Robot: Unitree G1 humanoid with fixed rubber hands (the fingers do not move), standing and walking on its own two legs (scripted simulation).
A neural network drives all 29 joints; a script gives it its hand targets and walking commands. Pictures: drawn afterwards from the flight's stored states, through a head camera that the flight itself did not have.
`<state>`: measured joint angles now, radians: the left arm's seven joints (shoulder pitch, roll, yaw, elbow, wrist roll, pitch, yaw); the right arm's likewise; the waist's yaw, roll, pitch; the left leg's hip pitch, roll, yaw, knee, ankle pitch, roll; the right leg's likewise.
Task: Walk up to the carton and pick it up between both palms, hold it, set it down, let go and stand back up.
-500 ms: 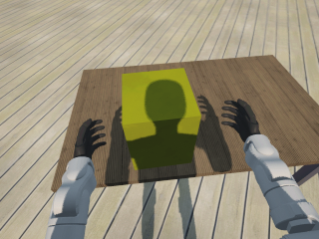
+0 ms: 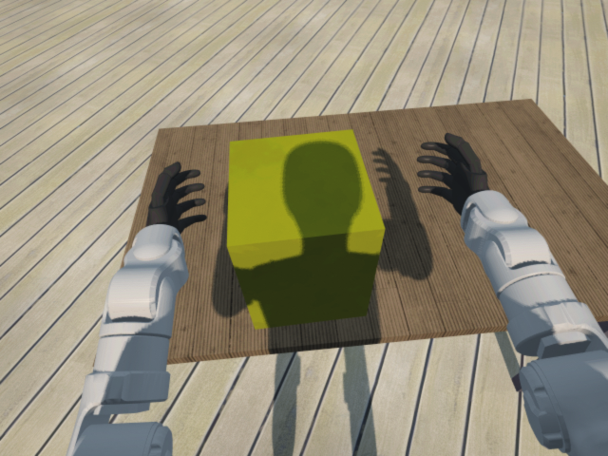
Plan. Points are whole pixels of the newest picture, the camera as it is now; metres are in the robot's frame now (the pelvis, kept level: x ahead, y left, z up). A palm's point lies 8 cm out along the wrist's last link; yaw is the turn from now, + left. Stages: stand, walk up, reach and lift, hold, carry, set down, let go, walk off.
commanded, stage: reach and lift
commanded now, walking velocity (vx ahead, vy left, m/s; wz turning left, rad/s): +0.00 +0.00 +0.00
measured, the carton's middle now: (301, 233) +0.46 +0.08 -0.02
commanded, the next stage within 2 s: none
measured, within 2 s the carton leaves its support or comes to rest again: neither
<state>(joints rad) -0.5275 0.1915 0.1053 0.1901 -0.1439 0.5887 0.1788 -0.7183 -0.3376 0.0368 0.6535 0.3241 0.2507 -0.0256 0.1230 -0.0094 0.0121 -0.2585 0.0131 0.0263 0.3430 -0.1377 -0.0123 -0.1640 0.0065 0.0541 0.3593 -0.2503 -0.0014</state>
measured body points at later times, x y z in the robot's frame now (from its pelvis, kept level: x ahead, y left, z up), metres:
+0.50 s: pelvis +0.00 +0.00 +0.00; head +0.05 +0.01 +0.45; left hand +0.41 +0.26 +0.13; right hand +0.49 -0.12 +0.13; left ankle +0.02 +0.13 -0.75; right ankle -0.04 -0.12 -0.75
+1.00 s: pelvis +0.00 +0.01 -0.01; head +0.08 +0.01 +0.43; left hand +0.40 +0.26 +0.04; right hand +0.49 -0.12 +0.06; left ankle +0.02 +0.13 -0.75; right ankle -0.04 -0.12 -0.75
